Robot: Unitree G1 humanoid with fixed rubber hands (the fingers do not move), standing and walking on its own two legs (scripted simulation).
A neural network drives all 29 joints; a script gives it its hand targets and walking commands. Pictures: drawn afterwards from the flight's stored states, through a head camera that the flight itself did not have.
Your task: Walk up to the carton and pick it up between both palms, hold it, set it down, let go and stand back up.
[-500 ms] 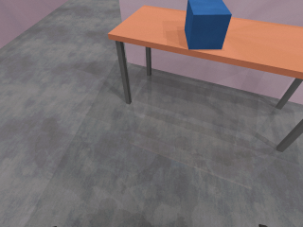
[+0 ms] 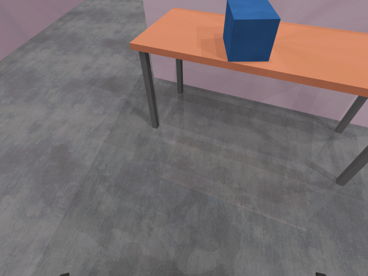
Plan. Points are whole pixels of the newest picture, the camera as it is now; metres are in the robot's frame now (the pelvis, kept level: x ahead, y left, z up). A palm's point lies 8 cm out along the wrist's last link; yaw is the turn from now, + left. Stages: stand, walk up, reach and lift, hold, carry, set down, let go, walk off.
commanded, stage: walk up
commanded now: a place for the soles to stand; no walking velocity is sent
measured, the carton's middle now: (247, 29) +1.18 -0.30 +0.00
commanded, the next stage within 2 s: none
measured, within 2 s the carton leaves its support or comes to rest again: neither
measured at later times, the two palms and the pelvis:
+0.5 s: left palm (95, 239) +0.23 +0.23 -0.08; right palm out of the picture +0.13 -0.42 -0.12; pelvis +0.11 -0.09 -0.02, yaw -12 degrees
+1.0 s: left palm (119, 152) +0.51 +0.23 -0.09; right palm (336, 187) +0.36 -0.40 -0.09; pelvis +0.35 -0.07 -0.01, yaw -16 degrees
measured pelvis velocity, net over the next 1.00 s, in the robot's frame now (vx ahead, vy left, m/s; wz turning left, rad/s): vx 0.35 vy -0.07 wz -0.27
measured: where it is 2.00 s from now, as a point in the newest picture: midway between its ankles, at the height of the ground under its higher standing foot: (203, 207)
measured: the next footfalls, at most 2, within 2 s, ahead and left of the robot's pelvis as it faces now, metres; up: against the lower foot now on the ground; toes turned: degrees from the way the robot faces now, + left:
right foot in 0.34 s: +0.17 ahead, -0.20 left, +0.00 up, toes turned -12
left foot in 0.84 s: +0.44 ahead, +0.03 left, +0.00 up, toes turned -13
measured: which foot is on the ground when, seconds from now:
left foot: down 0.00-0.36, up 0.38-0.82, down 0.84-1.00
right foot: down 0.00-0.10, up 0.12-0.32, down 0.34-0.88, up 0.90-1.00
